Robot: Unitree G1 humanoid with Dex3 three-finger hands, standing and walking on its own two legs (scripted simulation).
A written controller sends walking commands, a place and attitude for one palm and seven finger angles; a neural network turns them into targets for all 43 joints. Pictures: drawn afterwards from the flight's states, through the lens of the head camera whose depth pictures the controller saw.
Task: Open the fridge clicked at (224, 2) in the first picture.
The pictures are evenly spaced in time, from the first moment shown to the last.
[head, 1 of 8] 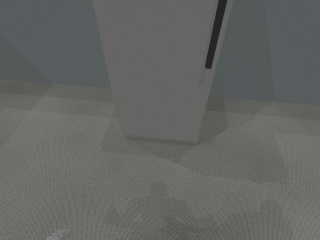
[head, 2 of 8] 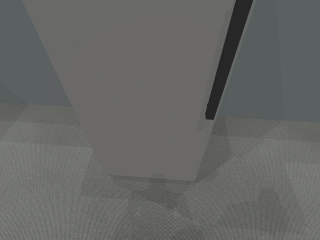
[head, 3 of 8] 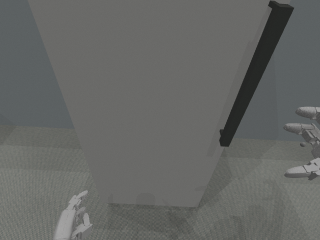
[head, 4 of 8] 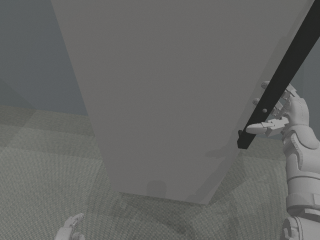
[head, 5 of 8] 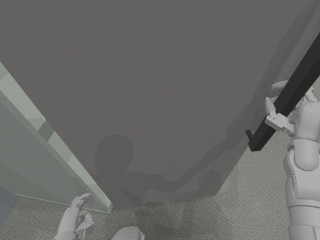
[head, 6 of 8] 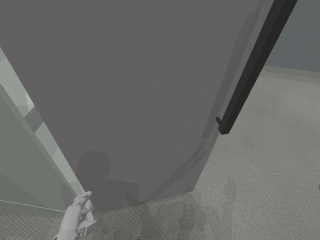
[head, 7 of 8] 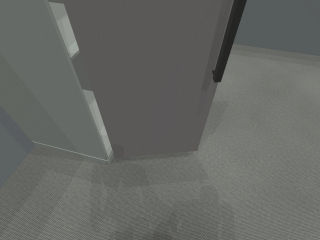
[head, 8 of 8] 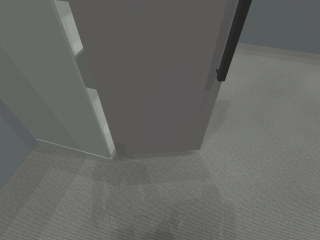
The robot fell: no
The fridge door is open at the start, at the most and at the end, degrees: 0 75 69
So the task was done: yes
